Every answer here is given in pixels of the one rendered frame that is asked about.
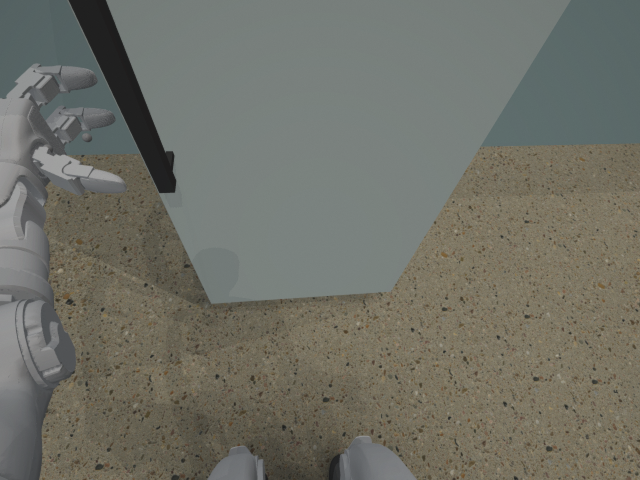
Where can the fridge door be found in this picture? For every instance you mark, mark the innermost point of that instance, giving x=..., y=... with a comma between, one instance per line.
x=316, y=141

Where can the left robot hand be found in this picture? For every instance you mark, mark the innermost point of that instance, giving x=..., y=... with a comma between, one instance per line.
x=24, y=131

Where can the robot left upper arm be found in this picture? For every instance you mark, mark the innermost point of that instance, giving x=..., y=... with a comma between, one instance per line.
x=35, y=355

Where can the left robot forearm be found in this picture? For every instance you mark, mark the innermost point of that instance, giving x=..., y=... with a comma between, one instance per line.
x=24, y=246

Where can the right robot shin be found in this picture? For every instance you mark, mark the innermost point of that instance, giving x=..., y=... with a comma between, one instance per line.
x=360, y=440

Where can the robot shin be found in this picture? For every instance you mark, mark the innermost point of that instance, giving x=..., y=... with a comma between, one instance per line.
x=239, y=450
x=360, y=440

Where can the handle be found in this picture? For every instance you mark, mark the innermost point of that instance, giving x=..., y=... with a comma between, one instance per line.
x=100, y=30

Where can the left robot shin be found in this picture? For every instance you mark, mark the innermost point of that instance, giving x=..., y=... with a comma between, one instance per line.
x=239, y=450

